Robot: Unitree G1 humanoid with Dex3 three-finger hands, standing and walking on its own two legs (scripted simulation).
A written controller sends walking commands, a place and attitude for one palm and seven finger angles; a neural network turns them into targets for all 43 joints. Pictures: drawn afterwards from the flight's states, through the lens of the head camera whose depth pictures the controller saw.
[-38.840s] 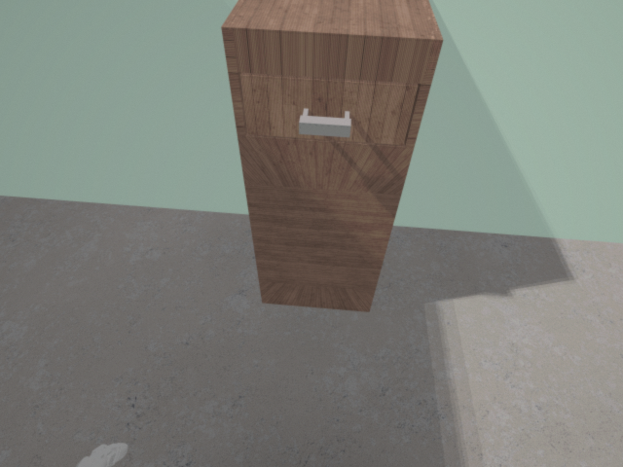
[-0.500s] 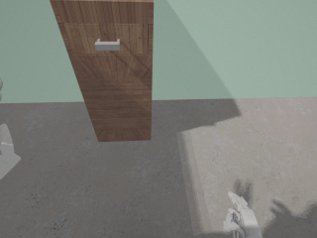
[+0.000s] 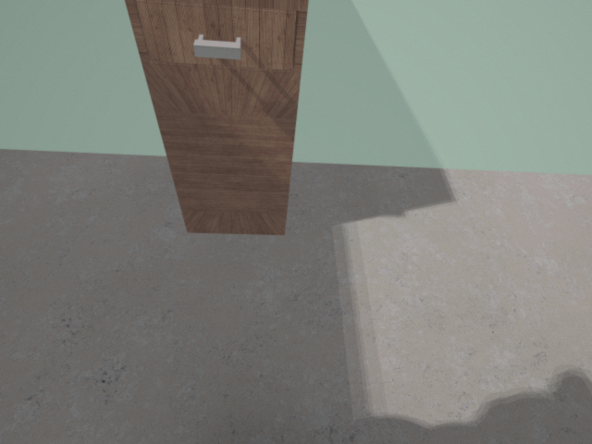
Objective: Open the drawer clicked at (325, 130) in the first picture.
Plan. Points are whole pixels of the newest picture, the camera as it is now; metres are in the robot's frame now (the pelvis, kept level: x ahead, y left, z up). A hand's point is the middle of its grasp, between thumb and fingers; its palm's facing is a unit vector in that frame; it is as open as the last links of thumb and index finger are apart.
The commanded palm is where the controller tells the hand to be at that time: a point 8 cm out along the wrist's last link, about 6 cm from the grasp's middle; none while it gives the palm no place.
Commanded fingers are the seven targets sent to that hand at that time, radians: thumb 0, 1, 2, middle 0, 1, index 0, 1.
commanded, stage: let the arm hang, fingers relaxed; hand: left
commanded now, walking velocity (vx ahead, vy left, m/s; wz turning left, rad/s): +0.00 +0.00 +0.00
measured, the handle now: (218, 44) +0.92 +0.24 +0.04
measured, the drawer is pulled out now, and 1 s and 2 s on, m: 0.00 0.00 0.00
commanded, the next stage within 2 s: look to check the result in 0.66 s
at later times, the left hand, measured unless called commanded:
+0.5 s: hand out of the picture +0.10 +0.24 -0.14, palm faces -0.04 -0.93 -0.36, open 7.4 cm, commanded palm none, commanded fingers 0.00 0.90 0.90 -0.20 -0.30 -0.20 -0.30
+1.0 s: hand out of the picture +0.12 +0.23 -0.15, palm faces -0.06 -0.94 -0.34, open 7.4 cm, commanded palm none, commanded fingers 0.00 0.90 0.90 -0.20 -0.30 -0.20 -0.30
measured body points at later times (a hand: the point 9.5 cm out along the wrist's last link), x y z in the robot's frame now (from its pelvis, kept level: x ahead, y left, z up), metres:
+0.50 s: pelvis +0.02 +0.00 +0.01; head +0.02 -0.02 +0.46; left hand +0.10 +0.29 -0.12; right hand +0.09 -0.28 -0.14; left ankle +0.04 +0.10 -0.74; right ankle +0.02 -0.10 -0.74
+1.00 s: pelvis +0.04 -0.02 +0.01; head +0.06 -0.02 +0.46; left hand +0.12 +0.28 -0.12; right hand +0.10 -0.32 -0.13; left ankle +0.04 +0.10 -0.74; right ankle +0.02 -0.10 -0.74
